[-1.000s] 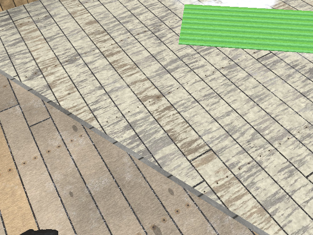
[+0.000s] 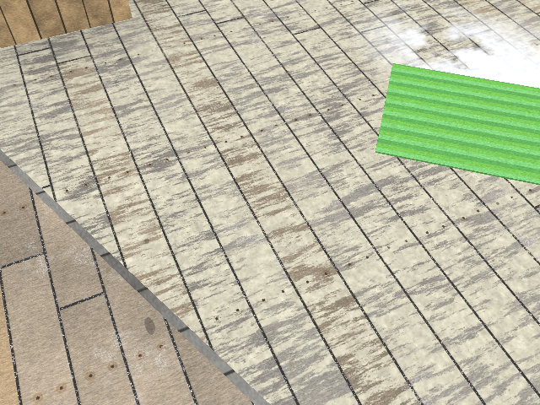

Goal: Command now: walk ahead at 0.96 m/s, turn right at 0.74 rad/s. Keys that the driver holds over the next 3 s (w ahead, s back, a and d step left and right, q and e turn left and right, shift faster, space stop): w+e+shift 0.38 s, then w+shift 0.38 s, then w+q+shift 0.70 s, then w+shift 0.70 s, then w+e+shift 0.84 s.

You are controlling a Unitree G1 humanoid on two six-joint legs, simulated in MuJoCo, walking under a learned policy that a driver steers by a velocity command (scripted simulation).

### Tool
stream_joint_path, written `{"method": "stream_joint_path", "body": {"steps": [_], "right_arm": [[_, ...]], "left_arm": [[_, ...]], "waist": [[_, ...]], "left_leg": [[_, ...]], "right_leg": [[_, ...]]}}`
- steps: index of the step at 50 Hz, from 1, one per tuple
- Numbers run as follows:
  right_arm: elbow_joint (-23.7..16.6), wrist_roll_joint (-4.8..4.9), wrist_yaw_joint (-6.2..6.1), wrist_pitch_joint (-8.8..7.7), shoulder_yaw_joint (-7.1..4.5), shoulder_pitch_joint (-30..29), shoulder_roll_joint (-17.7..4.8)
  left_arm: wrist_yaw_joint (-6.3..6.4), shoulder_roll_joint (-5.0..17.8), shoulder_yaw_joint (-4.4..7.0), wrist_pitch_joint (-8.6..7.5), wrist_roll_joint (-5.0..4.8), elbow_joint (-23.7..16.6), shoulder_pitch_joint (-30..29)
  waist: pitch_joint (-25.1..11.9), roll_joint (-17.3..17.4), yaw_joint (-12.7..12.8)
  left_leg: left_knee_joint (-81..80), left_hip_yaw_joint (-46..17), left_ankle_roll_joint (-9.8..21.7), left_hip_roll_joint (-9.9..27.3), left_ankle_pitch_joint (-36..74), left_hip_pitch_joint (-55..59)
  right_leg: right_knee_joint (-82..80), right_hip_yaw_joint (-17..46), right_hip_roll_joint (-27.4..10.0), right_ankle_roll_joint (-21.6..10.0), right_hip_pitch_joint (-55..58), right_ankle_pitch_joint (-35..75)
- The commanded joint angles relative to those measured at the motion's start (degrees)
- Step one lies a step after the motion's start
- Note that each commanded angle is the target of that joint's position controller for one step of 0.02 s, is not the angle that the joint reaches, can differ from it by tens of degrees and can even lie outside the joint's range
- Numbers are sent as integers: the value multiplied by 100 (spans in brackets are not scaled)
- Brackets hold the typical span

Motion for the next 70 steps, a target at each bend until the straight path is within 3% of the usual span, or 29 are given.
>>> {"method": "stream_joint_path", "body": {"steps": [1,6,11,14,15,16,17,18,20,24,32,36,38,39,40,41,42,44,47,52,58,60,62,63,64,65,66,68,70], "right_arm": [[-555,-67,-4,-77,-222,74,-688],[-1112,-216,20,-56,-141,-1354,-476],[-1292,140,-1,-51,-336,-1872,-809],[-1041,254,-62,-58,-660,-345,-1281],[-877,204,-133,11,-709,1022,-1452],[-649,-102,-39,47,-790,1328,-2079],[-727,-79,34,66,-738,1080,-1601],[-782,-26,-15,101,-650,733,-1133],[-533,-145,-23,185,-585,527,-931],[-107,-34,79,100,-425,354,-385],[409,64,7,59,-512,979,-999],[712,47,-50,233,-496,1335,-1391],[810,-14,-119,385,-490,1174,-1553],[717,-39,-165,388,-417,1117,-1389],[511,-45,-52,270,-95,2072,-89],[535,263,-39,53,-182,1681,-656],[239,491,-67,10,-313,690,-899],[160,307,-91,31,-283,246,-598],[411,295,-3,428,-326,812,-302],[49,234,55,559,-304,-217,-249],[-462,200,471,355,-326,-1218,-418],[-457,297,508,430,-484,-596,-731],[136,278,367,704,-859,1918,-1492],[434,280,205,801,-881,2710,-1493],[387,13,231,718,-735,2119,-1342],[-38,-155,237,545,-600,1378,-1052],[-204,-107,250,445,-599,1298,-807],[-379,-58,295,248,-593,481,-851],[-545,-34,189,220,-585,30,-866]], "left_arm": [[95,521,151,-86,-3,-473,-84],[326,692,200,-129,-140,-441,50],[410,808,305,-46,-311,-221,606],[336,777,295,119,-93,-197,544],[273,346,126,132,106,-379,413],[213,-564,-138,34,-217,-638,1664],[282,-50,-157,45,-472,-581,1377],[307,455,-43,80,-374,-609,519],[262,546,15,83,-77,-802,-440],[142,-1,-72,232,-268,-862,-416],[-152,31,-193,-32,-84,-1286,-2123],[-200,378,-26,-96,-108,-1484,-2271],[-55,904,271,33,-149,-1077,-377],[62,1115,395,124,-129,-662,942],[109,1646,402,59,38,-536,965],[109,1118,329,-12,50,-489,1316],[94,767,229,-80,75,-354,1023],[55,494,176,-206,129,-208,290],[4,-96,81,-327,130,-13,-198],[136,111,110,-410,169,180,-321],[445,772,148,-278,172,332,352],[598,1192,250,-97,165,259,270],[568,1371,317,-3,125,-22,-572],[383,898,208,-98,-36,-55,-1047],[209,-405,-146,-360,19,-432,-464],[104,-256,-256,-606,-146,-791,-119],[68,332,-151,-722,-210,-911,-807],[146,295,-119,-657,-58,-869,-818],[240,430,-46,-457,66,-747,-579]], "waist": [[-125,-307,-326],[636,-368,-16],[243,-559,252],[-781,-713,-666],[-1920,-484,-1246],[-2961,2620,-390],[-2581,2678,-547],[-1583,1701,-793],[-537,237,-736],[46,456,-162],[849,-166,-342],[361,667,-32],[-755,1121,1115],[-1389,840,1688],[-2308,-1331,571],[-3139,-1158,981],[-1725,-801,977],[-508,-92,402],[-217,-486,-176],[639,-370,-145],[478,-87,53],[-100,-671,-465],[-1022,-840,-1800],[-831,165,-2128],[-602,2370,-878],[-1493,1908,-455],[-1031,582,-634],[-150,-913,118],[83,-777,384]], "left_leg": [[-356,-214,-108,313,36,-1543],[-2983,328,-643,0,2133,-487],[-4456,-148,-777,-226,2662,290],[-4318,69,-461,-221,1359,1617],[-3738,-550,-225,527,266,3557],[-5079,-4143,819,2134,-2189,5453],[-5776,-5175,788,2245,-3707,5051],[-5809,-4015,573,1948,-2867,4258],[-5699,-2170,417,1416,-594,2797],[-6156,-978,576,1106,221,1725],[-7336,774,576,1069,1759,1503],[-6283,1185,477,1237,6215,2748],[-4051,1302,315,1249,8003,2440],[-2178,1072,168,991,6424,775],[253,517,-11,-175,-631,-1398],[927,-510,180,-294,-844,-1721],[1047,-354,173,-74,-493,-2275],[442,-241,135,416,269,-2037],[116,-266,92,829,729,-1338],[-1093,57,6,607,2149,-2001],[-3164,1479,370,-250,3148,-1402],[-3070,1841,472,-699,2543,-482],[-2775,1251,916,-672,1688,2192],[-3585,635,1171,-352,2039,3142],[-3561,-1149,1836,-78,1614,3893],[-5035,-3885,2573,863,-1223,4118],[-6050,-4360,2196,940,-2309,3460],[-6230,-4013,1928,751,-1941,1514],[-6265,-3036,1828,197,-878,455]], "right_leg": [[-2061,2761,-1366,-1221,837,-1310],[-2259,1771,-770,-887,-1161,-360],[-1654,2426,-1072,-400,184,-775],[450,2341,-1041,9,1064,1413],[2354,2009,-847,188,165,1194],[4709,1372,-127,430,-1845,-2201],[5483,1106,-748,408,-2681,-1674],[5562,828,-949,414,-2918,-1174],[4994,651,-1340,376,-2599,-734],[4256,764,-1585,269,-2263,-776],[1307,28,-1285,243,-1853,1617],[673,-648,-618,-44,-959,761],[511,-656,-391,-327,1377,618],[693,192,-990,-392,3634,411],[140,3331,-2750,-942,5482,-1641],[-1105,4958,-3019,-986,5301,-3233],[-1394,4106,-2826,-732,4331,-2817],[-1598,2583,-2513,-503,2379,-1284],[-1981,1087,-2180,-245,1193,-224],[-2499,-659,-1721,208,668,1293],[-1982,-1510,-1785,822,2109,4958],[-777,-1524,-2003,908,2594,7500],[2009,-1209,-2154,741,1622,8161],[4717,-1309,-1201,741,494,3413],[6937,-355,-179,852,-1946,-2270],[7166,815,-239,547,-2933,-2186],[6403,905,-511,206,-2880,-1610],[5010,982,-956,269,-2231,-895],[4263,1017,-1212,636,-1598,-688]]}}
